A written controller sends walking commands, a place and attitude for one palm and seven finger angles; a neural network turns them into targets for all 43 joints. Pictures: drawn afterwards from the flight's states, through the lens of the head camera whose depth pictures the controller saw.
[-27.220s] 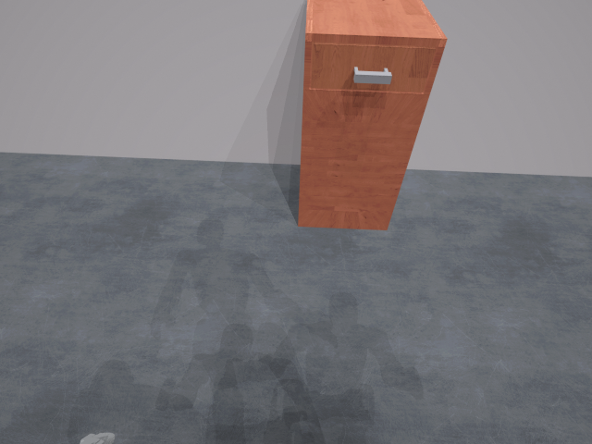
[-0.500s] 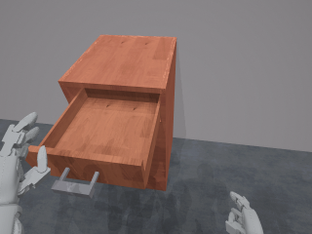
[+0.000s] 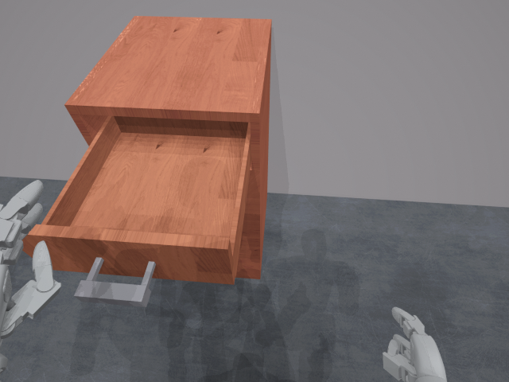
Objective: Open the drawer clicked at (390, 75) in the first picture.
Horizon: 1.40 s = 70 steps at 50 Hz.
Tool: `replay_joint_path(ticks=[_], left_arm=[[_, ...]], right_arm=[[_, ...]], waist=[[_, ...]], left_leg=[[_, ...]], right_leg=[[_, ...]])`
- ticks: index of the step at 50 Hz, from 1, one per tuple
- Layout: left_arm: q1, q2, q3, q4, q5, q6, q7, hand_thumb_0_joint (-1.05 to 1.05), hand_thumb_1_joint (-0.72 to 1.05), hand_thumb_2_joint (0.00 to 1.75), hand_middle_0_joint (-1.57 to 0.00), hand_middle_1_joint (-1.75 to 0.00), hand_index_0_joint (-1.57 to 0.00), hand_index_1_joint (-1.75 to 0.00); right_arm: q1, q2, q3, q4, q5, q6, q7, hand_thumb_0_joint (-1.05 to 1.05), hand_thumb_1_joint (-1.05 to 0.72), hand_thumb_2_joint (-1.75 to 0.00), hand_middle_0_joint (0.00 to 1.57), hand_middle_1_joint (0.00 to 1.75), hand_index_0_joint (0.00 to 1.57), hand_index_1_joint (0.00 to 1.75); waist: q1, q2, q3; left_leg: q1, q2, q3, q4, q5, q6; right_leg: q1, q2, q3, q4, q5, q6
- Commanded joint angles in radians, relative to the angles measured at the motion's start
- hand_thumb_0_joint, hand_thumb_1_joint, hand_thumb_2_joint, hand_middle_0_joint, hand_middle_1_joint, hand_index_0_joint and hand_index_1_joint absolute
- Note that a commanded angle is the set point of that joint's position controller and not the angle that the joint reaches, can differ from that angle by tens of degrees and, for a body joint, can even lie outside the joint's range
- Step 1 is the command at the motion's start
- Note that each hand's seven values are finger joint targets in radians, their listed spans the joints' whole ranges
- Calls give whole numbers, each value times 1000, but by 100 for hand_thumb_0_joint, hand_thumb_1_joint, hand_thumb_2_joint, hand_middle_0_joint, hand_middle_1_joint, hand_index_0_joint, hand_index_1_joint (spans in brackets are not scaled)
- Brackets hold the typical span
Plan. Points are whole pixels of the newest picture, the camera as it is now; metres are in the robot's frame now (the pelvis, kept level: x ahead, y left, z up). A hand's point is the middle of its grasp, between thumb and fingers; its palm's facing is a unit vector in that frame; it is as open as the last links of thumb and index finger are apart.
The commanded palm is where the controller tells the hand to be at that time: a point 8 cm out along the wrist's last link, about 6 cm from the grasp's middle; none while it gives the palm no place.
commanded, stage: step back with the hand held close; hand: left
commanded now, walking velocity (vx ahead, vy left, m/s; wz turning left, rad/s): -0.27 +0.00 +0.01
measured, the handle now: (118, 279) +0.27 +0.25 -0.02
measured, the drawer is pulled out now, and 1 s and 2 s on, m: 0.30 0.30 0.30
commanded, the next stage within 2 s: stop stepping back and stand still in 1.00 s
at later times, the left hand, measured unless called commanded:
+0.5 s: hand (7, 337) +0.14 +0.25 +0.16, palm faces +0.37 -0.82 -0.44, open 7.4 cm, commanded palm +0.07 +0.30 +0.17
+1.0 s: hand out of the picture +0.05 +0.20 +0.16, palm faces +0.26 -0.82 -0.50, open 7.4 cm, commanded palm -0.02 +0.25 +0.17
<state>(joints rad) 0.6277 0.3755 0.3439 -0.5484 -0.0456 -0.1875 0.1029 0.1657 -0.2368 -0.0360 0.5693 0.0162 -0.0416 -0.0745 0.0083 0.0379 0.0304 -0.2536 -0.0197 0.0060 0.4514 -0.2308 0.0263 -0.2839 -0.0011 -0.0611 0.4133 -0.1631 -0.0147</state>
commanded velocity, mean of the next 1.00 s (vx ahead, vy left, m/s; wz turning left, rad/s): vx -0.35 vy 0.00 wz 0.02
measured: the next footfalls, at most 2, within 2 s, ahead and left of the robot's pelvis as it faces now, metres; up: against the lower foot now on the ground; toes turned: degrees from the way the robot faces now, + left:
right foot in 0.78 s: -0.20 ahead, -0.13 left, +0.00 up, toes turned +0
left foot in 1.00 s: -0.11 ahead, +0.08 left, +0.00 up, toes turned +1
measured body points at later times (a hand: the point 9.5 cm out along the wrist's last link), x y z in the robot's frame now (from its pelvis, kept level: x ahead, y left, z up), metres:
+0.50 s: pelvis -0.06 +0.02 -0.02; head -0.03 +0.04 +0.43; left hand +0.11 +0.29 +0.18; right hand +0.12 -0.22 -0.09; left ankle +0.00 +0.10 -0.74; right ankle +0.01 -0.11 -0.73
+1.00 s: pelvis -0.15 -0.02 +0.00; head -0.11 -0.01 +0.44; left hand +0.03 +0.25 +0.18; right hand +0.04 -0.27 -0.07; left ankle -0.14 +0.09 -0.74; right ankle -0.19 -0.11 -0.74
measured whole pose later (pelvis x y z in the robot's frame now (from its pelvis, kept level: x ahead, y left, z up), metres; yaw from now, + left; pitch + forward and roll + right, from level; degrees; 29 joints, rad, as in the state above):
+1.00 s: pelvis -0.15 -0.02 +0.00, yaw -1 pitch +5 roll +0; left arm 0.67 0.41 0.38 -0.65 -0.05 -0.19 0.12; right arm 0.13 -0.22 0.00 0.55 0.02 -0.04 -0.09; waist -0.01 -0.02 -0.01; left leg -0.37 0.00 0.03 0.54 -0.16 -0.02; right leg -0.27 0.03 -0.04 0.47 -0.29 -0.04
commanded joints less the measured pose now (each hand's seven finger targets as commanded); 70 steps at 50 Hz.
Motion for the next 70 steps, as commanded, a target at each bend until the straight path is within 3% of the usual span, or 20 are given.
replay_joint_path(ticks=[1,11,16,18,21,23,26,31,37,41,43,46,49,52,56,60,62,63,66,70], left_arm=[[24,160,149,-240,-6,-57,30,0,90,90,-20,-30,-20,-30],[7,146,167,-275,12,-69,43,0,90,90,-20,-30,-20,-30],[-26,148,148,-267,8,-77,64,0,90,90,-20,-30,-20,-30],[-33,156,153,-288,8,-78,76,0,90,90,-20,-30,-20,-30],[-8,156,154,-320,7,-83,83,0,90,90,-20,-30,-20,-30],[1,149,169,-333,29,-99,82,0,90,90,-20,-30,-20,-30],[-8,160,168,-328,23,-99,85,0,90,90,-20,-30,-20,-30],[25,119,105,-301,-1,-84,69,0,90,90,-20,-30,-20,-30],[30,186,163,-335,-31,-81,33,0,90,90,-20,-30,-20,-30],[41,206,187,-292,-43,-91,29,0,90,90,-20,-30,-20,-30],[82,205,210,-231,-27,-66,36,0,90,90,-20,-30,-20,-30],[67,164,164,-236,0,-49,37,0,90,90,-20,-30,-20,-30],[4,184,129,-304,-5,-54,40,0,90,90,-20,-30,-20,-30],[82,196,158,-314,-16,-86,38,0,90,90,-20,-30,-20,-30],[112,156,151,-354,-12,-68,46,0,90,90,-20,-30,-20,-30],[124,164,164,-293,-19,-26,64,0,90,90,-20,-30,-20,-30],[57,205,180,-258,-14,-24,67,0,90,90,-20,-30,-20,-30],[-20,201,172,-251,-14,-21,71,0,90,90,-20,-30,-20,-30],[-48,144,122,-162,-1,-31,63,0,90,90,-20,-30,-20,-30],[-53,156,102,-158,22,-50,62,0,90,90,-20,-30,-20,-30]], right_arm=[[-98,-98,-34,-185,-1,-54,-4,0,-90,-90,20,30,20,30],[-71,-105,-27,-205,-10,-85,0,0,-90,-90,20,30,20,30],[-47,-91,-26,-174,-7,-82,6,0,-90,-90,20,30,20,30],[-57,-79,-16,-161,-12,-75,5,0,-90,-90,20,30,20,30],[-71,-96,-13,-165,-11,-74,-9,0,-90,-90,20,30,20,30],[-86,-113,-12,-186,-18,-96,-13,0,-90,-90,20,30,20,30],[-53,-74,-23,-162,-32,-137,-12,0,-90,-90,20,30,20,30],[-57,-90,-9,-106,-36,-164,12,0,-90,-90,20,30,20,30],[-110,-104,-7,-124,-29,-131,30,0,-90,-90,20,30,20,30],[-134,-74,-15,-160,27,-87,24,0,-90,-90,20,30,20,30],[-168,-42,0,-174,19,-74,14,0,-90,-90,20,30,20,30],[-163,-34,30,-161,-3,-46,-11,0,-90,-90,20,30,20,30],[-131,-71,2,-155,9,-40,-28,0,-90,-90,20,30,20,30],[-69,-86,-37,-161,-3,-87,5,0,-90,-90,20,30,20,30],[-35,-83,-33,-135,-13,-135,24,0,-90,-90,20,30,20,30],[-83,-101,-14,-177,4,-120,11,0,-90,-90,20,30,20,30],[-98,-89,-16,-184,1,-88,5,0,-90,-90,20,30,20,30],[-89,-85,-20,-151,-1,-85,2,0,-90,-90,20,30,20,30],[-64,-82,-10,-118,-12,-76,-5,0,-90,-90,20,30,20,30],[-78,-91,-5,-117,-22,-103,-21,0,-90,-90,20,30,20,30]], waist=[[5,-2,-194],[-4,14,-132],[-24,-162,-126],[-21,-184,-148],[-19,46,-116],[-16,296,-97],[-8,79,-132],[-9,166,-192],[22,135,-260],[11,-267,-256],[15,-251,-194],[-11,-140,-169],[-22,-18,-197],[-1,190,-328],[-4,153,-264],[-11,104,-119],[-25,-200,-42],[-10,-268,-47],[-49,-168,-77],[-18,-177,-64]], left_leg=[[-25,95,-81,-47,306,-2],[-342,145,-129,-95,-89,51],[-89,8,-43,237,-185,-5],[-15,11,-38,245,-155,-8],[-75,88,-130,-23,-166,10],[-432,296,-384,-343,-452,87],[-157,307,-349,-198,38,135],[97,259,-214,-132,447,95],[103,219,-154,-90,443,49],[-79,2,24,321,-71,-46],[-276,5,-32,466,-241,-46],[-222,15,21,196,-139,-55],[-14,92,-10,-125,471,-28],[254,296,-182,-46,986,66],[177,293,-153,-74,749,105],[-200,164,-56,-131,-197,31],[-169,0,0,328,-206,-52],[-187,10,-39,547,-197,-52],[-189,47,-24,592,-77,-43],[-123,44,46,269,-180,1]], right_leg=[[135,-71,67,48,237,4],[204,-55,112,199,103,9],[-156,-230,288,-126,-231,-84],[-199,-257,240,-130,-217,-93],[-158,-119,128,33,-209,-28],[115,43,47,429,-208,31],[-123,27,116,589,-327,14],[-97,28,39,294,-300,25],[73,23,27,-22,-81,6],[73,-277,207,-66,612,-73],[131,-332,214,-16,816,-124],[186,-241,137,39,871,-87],[171,-107,59,133,637,13],[-78,-3,68,283,-198,17],[-102,14,59,388,-280,26],[166,-20,2,42,-217,20],[-133,-311,430,-310,-565,-116],[-215,-399,511,-347,-655,-150],[-171,-294,273,-260,-482,-97],[-105,-281,230,-256,-491,-95]])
